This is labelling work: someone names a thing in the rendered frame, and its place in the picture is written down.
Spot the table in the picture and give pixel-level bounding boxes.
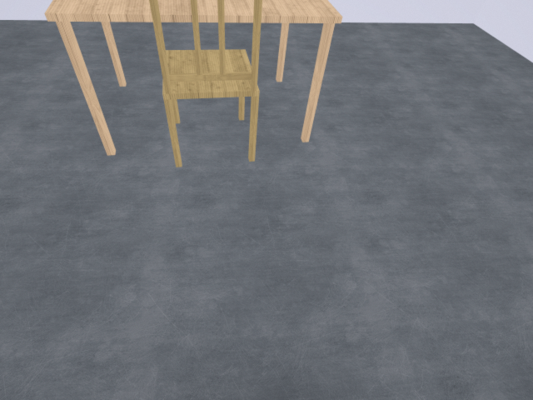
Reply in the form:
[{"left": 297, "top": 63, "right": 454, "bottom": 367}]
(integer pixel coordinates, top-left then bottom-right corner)
[{"left": 44, "top": 0, "right": 342, "bottom": 156}]

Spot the chair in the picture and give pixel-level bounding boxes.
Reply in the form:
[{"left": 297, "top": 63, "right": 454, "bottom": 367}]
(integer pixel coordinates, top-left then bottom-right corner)
[{"left": 149, "top": 0, "right": 262, "bottom": 168}]

